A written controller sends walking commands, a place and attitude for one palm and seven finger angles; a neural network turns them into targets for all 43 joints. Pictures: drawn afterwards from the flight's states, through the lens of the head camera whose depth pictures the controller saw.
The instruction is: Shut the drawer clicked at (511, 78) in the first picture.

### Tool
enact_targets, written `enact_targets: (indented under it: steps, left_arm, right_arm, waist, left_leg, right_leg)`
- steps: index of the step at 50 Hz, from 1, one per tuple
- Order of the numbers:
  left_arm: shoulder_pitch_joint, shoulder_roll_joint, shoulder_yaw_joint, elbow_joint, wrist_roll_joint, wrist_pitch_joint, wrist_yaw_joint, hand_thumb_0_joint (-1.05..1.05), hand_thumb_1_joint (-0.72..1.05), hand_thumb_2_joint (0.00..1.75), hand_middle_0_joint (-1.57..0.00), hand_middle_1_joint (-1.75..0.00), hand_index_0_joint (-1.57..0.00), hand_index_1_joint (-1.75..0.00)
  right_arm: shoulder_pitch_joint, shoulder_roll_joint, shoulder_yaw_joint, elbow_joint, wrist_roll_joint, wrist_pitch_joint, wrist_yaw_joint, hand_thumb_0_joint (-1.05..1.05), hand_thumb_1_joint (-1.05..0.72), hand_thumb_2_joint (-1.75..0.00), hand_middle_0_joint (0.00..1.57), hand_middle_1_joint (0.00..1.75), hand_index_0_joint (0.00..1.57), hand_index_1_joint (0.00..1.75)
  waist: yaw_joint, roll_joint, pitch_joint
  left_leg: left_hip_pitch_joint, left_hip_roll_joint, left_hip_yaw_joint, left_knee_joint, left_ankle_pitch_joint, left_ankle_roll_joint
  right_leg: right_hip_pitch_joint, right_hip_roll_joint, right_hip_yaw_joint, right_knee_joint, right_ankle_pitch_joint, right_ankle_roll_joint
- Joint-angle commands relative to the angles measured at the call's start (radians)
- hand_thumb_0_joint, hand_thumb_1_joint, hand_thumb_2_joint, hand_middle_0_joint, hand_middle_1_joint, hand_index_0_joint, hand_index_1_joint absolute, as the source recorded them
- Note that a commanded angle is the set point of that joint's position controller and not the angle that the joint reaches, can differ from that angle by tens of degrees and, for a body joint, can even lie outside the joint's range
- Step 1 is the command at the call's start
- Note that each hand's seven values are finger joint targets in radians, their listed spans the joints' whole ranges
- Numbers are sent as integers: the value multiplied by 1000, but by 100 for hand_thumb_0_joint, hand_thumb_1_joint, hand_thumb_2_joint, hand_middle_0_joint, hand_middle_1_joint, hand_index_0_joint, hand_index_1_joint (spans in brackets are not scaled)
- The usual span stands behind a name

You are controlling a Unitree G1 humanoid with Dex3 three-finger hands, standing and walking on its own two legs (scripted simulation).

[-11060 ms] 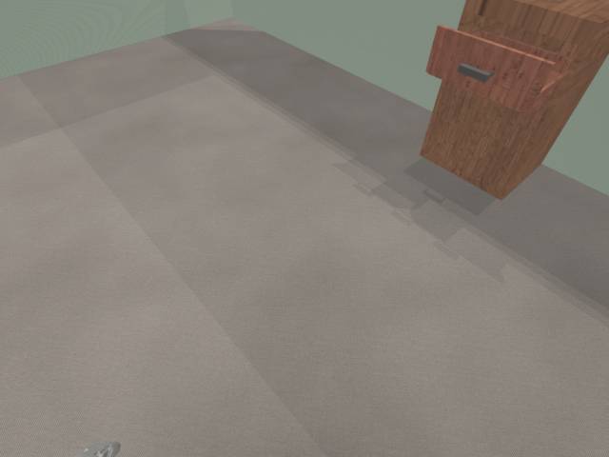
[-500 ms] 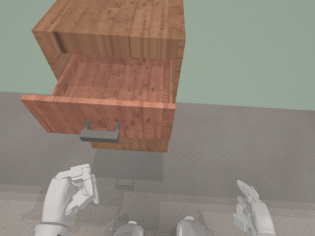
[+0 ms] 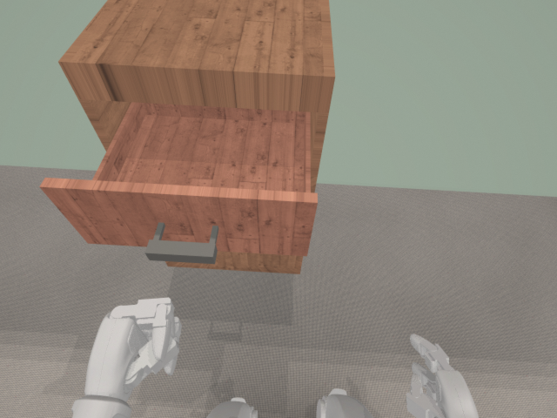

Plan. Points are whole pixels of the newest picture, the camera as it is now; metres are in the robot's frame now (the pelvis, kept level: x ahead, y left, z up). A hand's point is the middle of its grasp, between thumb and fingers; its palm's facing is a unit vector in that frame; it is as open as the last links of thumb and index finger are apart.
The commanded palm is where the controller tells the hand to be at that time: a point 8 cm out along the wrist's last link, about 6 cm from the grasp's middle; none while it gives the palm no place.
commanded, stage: raise the hand and make a fist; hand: left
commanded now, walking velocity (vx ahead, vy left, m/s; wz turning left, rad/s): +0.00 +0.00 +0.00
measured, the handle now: (185, 240) +0.40 +0.19 -0.05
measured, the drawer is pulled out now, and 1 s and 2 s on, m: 0.22 0.22 0.22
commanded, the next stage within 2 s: bring the fist close to the handle in 0.18 s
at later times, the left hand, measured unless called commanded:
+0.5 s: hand (180, 342) +0.22 +0.14 +0.03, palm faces -0.01 -1.00 -0.06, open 3.3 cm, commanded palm +0.20 +0.20 +0.03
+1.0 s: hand (189, 306) +0.28 +0.15 -0.02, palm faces -0.04 -1.00 -0.04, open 3.3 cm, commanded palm +0.26 +0.20 -0.02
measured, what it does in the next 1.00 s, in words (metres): stands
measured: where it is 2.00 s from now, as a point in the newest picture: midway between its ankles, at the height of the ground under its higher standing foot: outside the picture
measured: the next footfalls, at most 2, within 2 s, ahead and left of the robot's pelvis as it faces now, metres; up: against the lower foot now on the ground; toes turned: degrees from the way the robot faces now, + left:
none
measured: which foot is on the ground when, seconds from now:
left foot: down 0.00-1.00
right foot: down 0.00-1.00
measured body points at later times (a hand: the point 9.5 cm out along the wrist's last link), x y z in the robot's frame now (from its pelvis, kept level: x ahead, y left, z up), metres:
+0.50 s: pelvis -0.01 -0.02 -0.01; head +0.06 -0.01 +0.43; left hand +0.21 +0.19 +0.04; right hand +0.18 -0.24 -0.08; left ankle -0.02 +0.08 -0.66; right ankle +0.04 -0.10 -0.66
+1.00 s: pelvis -0.02 -0.01 -0.04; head +0.08 +0.00 +0.40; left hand +0.27 +0.20 -0.02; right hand +0.15 -0.26 -0.13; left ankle -0.02 +0.08 -0.66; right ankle +0.04 -0.10 -0.66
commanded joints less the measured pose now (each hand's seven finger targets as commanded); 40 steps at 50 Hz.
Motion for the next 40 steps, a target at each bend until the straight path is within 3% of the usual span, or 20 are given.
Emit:
enact_targets:
  steps: [1,7,11,14,17,19,22,25,27,28,31,38,40]
  left_arm:
    - [34,55,45,-250,-20,-93,15,0,90,90,-140,-160,-140,-160]
    - [47,57,34,-224,-13,-100,11,0,90,90,-140,-160,-140,-160]
    - [25,61,43,-223,-16,-97,8,0,90,90,-140,-160,-140,-160]
    - [6,90,81,-208,-25,-93,7,0,90,90,-140,-160,-140,-160]
    - [-84,72,65,-145,-25,-104,-2,0,90,90,-140,-160,-140,-160]
    - [-109,84,87,-89,-29,-111,-16,0,90,90,-140,-160,-140,-160]
    - [-202,109,97,-74,-35,-121,-35,0,90,90,-140,-160,-140,-160]
    - [-230,118,123,-48,-49,-121,-46,0,90,90,-140,-160,-140,-160]
    - [-236,131,144,-9,-57,-117,-49,0,90,90,-140,-160,-140,-160]
    - [-227,110,136,24,-58,-113,-54,0,90,90,-140,-160,-140,-160]
    - [-323,129,152,70,-63,-114,-59,0,90,90,-140,-160,-140,-160]
    - [-424,145,184,168,-76,-142,-79,0,90,90,-140,-160,-140,-160]
    - [-472,142,176,183,-76,-148,-85,0,90,90,-140,-160,-140,-160]
  right_arm:
    - [-57,-117,-63,-167,4,-65,-10,0,-90,-90,20,30,20,30]
    - [-58,-121,-68,-158,5,-58,-11,0,-90,-90,20,30,20,30]
    - [-64,-120,-62,-169,6,-55,-13,0,-90,-90,20,30,20,30]
    - [-64,-120,-61,-167,8,-50,-17,0,-90,-90,20,30,20,30]
    - [-70,-124,-53,-149,3,-56,-21,0,-90,-90,20,30,20,30]
    - [-65,-130,-55,-138,4,-60,-21,0,-90,-90,20,30,20,30]
    - [-68,-135,-52,-128,3,-69,-20,0,-90,-90,20,30,20,30]
    - [-65,-134,-54,-118,3,-74,-19,0,-90,-90,20,30,20,30]
    - [-66,-137,-55,-109,4,-72,-17,0,-90,-90,20,30,20,30]
    - [-64,-134,-54,-108,4,-69,-15,0,-90,-90,20,30,20,30]
    - [-72,-140,-53,-92,4,-67,-14,0,-90,-90,20,30,20,30]
    - [-77,-150,-57,-62,1,-69,-11,0,-90,-90,20,30,20,30]
    - [-76,-154,-59,-51,1,-68,-10,0,-90,-90,20,30,20,30]
  waist:
    - [8,30,-207]
    - [-15,-21,-175]
    - [-8,1,-161]
    - [-8,-20,-169]
    - [-32,-32,-127]
    - [-30,-39,-149]
    - [-29,6,-179]
    - [-16,8,-234]
    - [-15,-7,-241]
    - [-14,-18,-237]
    - [-24,-14,-215]
    - [-16,-20,-277]
    - [-24,-1,-285]
  left_leg:
    - [58,19,-66,-192,396,-55]
    - [29,21,-69,-178,362,-47]
    - [6,15,-65,-182,295,-43]
    - [-16,12,-57,-174,268,-36]
    - [-63,10,-62,-148,221,-32]
    - [-79,9,-58,-128,213,-32]
    - [-94,6,-55,-111,210,-30]
    - [-95,4,-48,-101,248,-30]
    - [-112,5,-49,-94,262,-28]
    - [-119,4,-43,-91,261,-27]
    - [-163,3,-40,-73,219,-28]
    - [-201,1,-38,-43,226,-24]
    - [-195,2,-40,-36,231,-25]
  right_leg:
    - [237,11,46,-107,219,-3]
    - [216,14,49,-110,202,1]
    - [213,12,59,-120,146,1]
    - [233,11,76,-136,128,4]
    - [183,10,84,-130,75,4]
    - [174,8,93,-122,70,6]
    - [175,3,108,-114,56,2]
    - [211,1,115,-102,110,4]
    - [217,3,115,-94,128,4]
    - [217,3,118,-95,134,7]
    - [195,-3,138,-101,75,9]
    - [185,-7,146,-62,87,7]
    - [156,-6,137,-46,100,6]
